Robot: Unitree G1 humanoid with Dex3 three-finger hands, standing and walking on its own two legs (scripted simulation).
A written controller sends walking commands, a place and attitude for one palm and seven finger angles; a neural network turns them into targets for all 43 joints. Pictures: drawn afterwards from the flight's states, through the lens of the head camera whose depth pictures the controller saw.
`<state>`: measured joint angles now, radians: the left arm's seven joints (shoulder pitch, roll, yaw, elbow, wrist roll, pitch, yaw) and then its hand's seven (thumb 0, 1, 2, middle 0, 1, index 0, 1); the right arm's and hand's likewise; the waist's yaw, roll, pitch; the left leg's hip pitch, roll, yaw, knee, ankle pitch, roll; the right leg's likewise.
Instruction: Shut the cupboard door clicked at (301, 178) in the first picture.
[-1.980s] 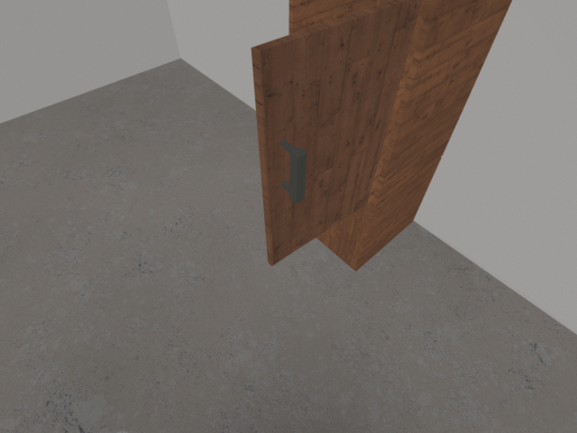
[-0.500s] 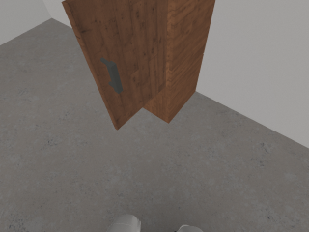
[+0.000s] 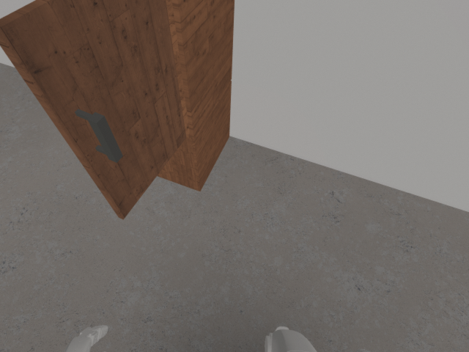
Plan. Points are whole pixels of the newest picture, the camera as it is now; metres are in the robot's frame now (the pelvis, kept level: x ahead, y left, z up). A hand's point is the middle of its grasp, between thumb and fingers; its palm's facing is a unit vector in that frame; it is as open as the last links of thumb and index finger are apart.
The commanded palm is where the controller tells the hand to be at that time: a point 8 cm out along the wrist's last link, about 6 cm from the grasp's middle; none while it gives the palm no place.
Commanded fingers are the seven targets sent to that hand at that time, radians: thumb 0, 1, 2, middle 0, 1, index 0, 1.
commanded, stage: walk around to get in front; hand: left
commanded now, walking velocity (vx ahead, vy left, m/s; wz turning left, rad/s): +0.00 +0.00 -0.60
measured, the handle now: (99, 136) +0.49 +0.34 +0.00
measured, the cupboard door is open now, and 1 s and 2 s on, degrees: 86 86 86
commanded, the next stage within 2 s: none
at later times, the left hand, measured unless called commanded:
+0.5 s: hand (165, 314) +0.19 +0.16 -0.17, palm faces -0.32 -0.93 -0.19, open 7.4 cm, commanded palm none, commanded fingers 0.00 0.90 0.90 -0.20 -0.30 -0.20 -0.30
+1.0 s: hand (198, 299) +0.22 +0.10 -0.18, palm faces -0.58 -0.79 -0.22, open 7.4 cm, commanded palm none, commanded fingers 0.00 0.90 0.90 -0.20 -0.30 -0.20 -0.30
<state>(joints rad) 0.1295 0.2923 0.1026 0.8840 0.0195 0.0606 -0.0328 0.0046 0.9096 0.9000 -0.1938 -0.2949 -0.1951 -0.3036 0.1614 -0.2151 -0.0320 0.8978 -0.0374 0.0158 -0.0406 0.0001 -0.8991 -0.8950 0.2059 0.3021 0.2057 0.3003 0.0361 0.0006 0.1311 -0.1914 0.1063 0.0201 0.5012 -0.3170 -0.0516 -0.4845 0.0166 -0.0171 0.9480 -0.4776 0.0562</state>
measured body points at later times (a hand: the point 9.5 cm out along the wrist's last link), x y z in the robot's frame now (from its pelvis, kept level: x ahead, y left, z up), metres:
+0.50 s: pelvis +0.02 -0.01 +0.00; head +0.08 +0.00 +0.44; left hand +0.20 +0.21 -0.16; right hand -0.02 -0.27 -0.13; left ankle +0.06 +0.12 -0.74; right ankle -0.02 -0.12 -0.68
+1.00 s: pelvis +0.04 -0.02 -0.01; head +0.09 -0.04 +0.43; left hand +0.25 +0.14 -0.16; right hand -0.04 -0.30 -0.14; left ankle +0.13 +0.07 -0.74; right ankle -0.03 -0.13 -0.73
